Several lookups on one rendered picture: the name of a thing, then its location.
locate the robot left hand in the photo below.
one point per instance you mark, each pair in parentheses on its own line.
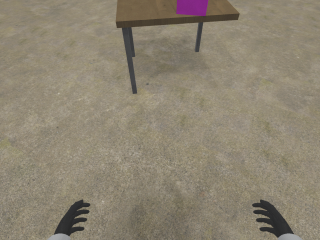
(66,223)

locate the carton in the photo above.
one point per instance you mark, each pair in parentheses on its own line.
(192,7)

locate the table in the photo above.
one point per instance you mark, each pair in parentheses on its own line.
(141,13)

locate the robot right hand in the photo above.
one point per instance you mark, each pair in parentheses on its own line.
(278,223)

